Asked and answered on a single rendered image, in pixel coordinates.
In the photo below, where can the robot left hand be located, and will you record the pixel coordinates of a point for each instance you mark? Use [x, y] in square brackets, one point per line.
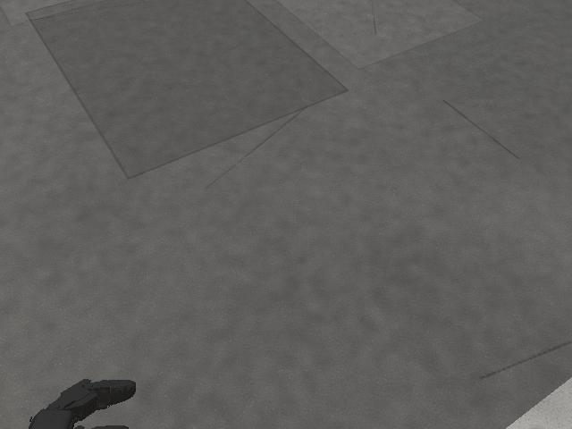
[80, 401]

